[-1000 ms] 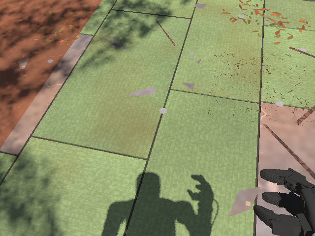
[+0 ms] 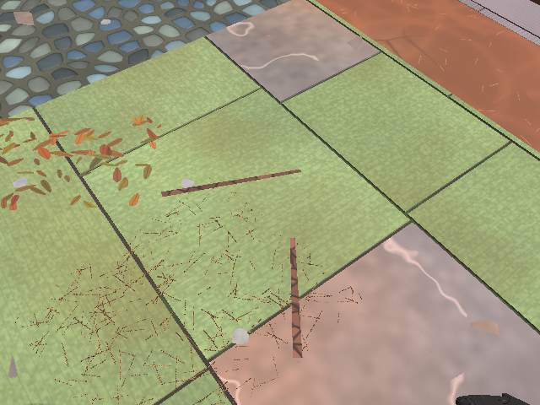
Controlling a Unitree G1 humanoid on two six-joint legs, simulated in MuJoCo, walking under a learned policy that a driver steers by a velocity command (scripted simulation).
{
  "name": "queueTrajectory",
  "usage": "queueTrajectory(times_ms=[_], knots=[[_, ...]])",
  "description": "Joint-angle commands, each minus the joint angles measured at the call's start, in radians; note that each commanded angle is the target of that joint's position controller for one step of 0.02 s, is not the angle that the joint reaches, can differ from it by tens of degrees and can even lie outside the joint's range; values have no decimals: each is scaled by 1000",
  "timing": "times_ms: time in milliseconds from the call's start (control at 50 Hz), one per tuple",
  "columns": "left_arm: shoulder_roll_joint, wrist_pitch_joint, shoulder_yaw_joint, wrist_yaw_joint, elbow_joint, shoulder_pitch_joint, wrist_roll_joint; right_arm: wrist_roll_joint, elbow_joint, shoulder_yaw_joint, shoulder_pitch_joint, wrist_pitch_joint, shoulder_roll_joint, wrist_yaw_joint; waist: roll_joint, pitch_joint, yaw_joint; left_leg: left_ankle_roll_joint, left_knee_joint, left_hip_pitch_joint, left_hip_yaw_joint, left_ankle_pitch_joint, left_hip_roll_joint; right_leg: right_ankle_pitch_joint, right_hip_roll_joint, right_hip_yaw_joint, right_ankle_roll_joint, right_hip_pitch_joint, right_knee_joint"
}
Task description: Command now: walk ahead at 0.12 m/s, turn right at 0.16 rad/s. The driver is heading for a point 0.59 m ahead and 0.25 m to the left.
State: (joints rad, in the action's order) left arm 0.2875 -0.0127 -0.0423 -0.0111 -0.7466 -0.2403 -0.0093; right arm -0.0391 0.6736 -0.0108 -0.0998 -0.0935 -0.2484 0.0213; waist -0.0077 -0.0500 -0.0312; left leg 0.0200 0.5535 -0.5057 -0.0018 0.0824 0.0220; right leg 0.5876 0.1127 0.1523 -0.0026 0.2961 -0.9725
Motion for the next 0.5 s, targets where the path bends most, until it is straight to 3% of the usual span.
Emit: queueTrajectory(times_ms=[20, 40, 80, 100, 140, 220, 260, 280, 300, 320, 340, 360, 380, 400, 440, 480, 500], knots=[[125, 41, -29, -4, 30, -69, -14, 24, -38, -32, -96, 24, -118, -2, 70, 289, 49, 236, -145, 498, 479, -264, -353, 27, -88, 16, 70, 257, -264], [111, 65, -30, -11, 36, -36, -7, 23, -42, -24, -35, 37, -105, -4, 64, 204, 28, 204, -194, 369, 432, -78, -318, -6, -116, -7, 74, 239, -191], [60, 83, -18, -20, 33, -28, 4, 18, -40, -32, 26, 62, -123, -7, 148, 116, 2, 137, -266, 172, 309, 78, -199, -49, -115, -89, 74, 97, 55], [48, 79, -18, -26, 27, -30, 11, 21, -36, -46, 9, 71, -154, -10, 177, 112, 8, 141, -272, 162, 294, 68, -175, -59, -91, -113, 73, 61, 119], [60, 69, -24, -32, 15, -37, 12, 34, -36, -69, -32, 82, -198, -19, 180, 151, 20, 169, -274, 219, 343, 82, -191, -125, -66, -107, 58, 43, 185], [63, 51, -29, -32, 10, -4, 9, 56, -52, -87, -18, 98, -191, -39, 168, 155, 21, 171, -305, 213, 428, 209, -195, -217, -52, -77, 14, 9, 324], [63, 36, -34, -26, -5, -36, 9, 69, -58, -95, 7, 112, -187, -51, 167, 147, -13, 136, -289, 156, 421, 259, -157, -313, -44, -93, -17, -86, 481], [89, 30, -44, -27, -13, -69, 13, 75, -63, -95, 8, 117, -174, -55, 142, 151, -27, 98, -248, 77, 393, 299, -121, -345, -92, -72, -45, -185, 558], [170, 30, -65, -34, -19, -109, 37, 76, -92, -88, 38, 117, -136, -54, -9, 132, -35, 31, -90, -94, 277, 363, -43, -274, -260, 84, -126, -266, 634], [204, 29, -76, -37, -2, -38, 57, 75, -113, -84, 38, 109, -111, -43, -251, 96, -6, -16, 203, -191, 80, 433, 82, -420, -472, 302, -241, -191, 729], [147, 17, -56, -44, 44, 59, 75, 56, -88, -106, -22, 104, -171, -37, -190, 102, 27, -50, 426, -178, 107, 462, 20, -614, -520, 281, -274, -151, 706], [97, 10, -44, -52, 72, 138, 61, 59, -50, -120, -87, 112, -192, -34, -119, 115, 69, -62, 530, -161, 106, 416, 12, -699, -461, 170, -229, -154, 670], [82, 4, -39, -54, 85, 180, 40, 58, -23, -121, -131, 127, -180, -39, -88, 113, 82, -80, 593, -179, 92, 358, 2, -728, -406, 81, -184, -182, 644], [80, 0, -37, -55, 87, 183, 25, 54, -19, -116, -137, 138, -164, -41, -87, 101, 72, -98, 646, -213, 84, 316, -16, -769, -393, 25, -172, -205, 633], [92, 7, -38, -59, 80, 147, 26, 65, -50, -101, -86, 148, -130, -31, -98, 74, 41, -126, 621, -236, 36, 253, -46, -797, -363, -70, -179, -219, 639], [125, 7, -52, -59, 61, 26, 20, 77, -105, -89, 11, 145, -124, -10, -123, 103, -41, -134, 539, -291, 10, 194, -92, -417, -401, -38, -190, -327, 725], [146, 2, -58, -55, 57, 2, 15, 77, -123, -88, 36, 141, -130, -1, -132, 98, -59, -129, 508, -309, 6, 198, -104, -268, -423, -12, -188, -355, 760]])
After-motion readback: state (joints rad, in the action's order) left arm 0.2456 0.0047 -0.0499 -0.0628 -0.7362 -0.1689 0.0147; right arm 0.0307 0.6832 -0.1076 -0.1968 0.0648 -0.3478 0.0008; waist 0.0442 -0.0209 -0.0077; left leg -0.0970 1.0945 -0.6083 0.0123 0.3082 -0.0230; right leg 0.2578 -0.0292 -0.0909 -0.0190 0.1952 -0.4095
